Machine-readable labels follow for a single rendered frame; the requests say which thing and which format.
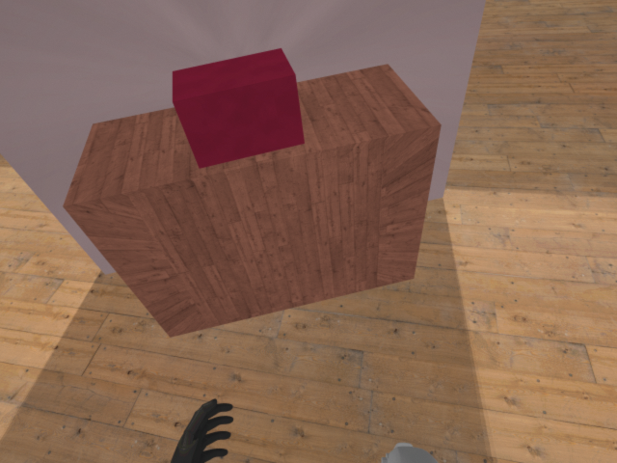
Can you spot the carton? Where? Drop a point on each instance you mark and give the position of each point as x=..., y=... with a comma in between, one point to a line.
x=239, y=107

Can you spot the pedestal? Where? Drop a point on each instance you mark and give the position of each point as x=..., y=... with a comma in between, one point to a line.
x=203, y=247

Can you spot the robot left hand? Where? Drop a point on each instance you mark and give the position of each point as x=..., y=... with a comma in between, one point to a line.
x=190, y=448

